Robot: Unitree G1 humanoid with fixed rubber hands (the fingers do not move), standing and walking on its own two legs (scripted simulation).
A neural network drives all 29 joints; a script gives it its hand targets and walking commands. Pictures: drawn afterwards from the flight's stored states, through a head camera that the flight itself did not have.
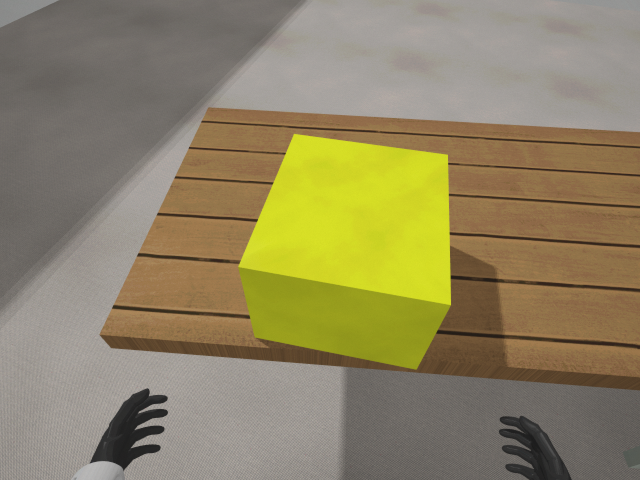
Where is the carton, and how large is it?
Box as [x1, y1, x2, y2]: [238, 134, 450, 369]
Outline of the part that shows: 294,134 238,266 255,337 416,369 450,305 447,155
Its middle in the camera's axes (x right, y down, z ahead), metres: +0.05 +0.01 +0.62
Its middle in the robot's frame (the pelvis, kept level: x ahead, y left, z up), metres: +0.47 -0.02 -0.01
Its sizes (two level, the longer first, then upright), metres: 0.286 0.256 0.189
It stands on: a table, 0.67 m high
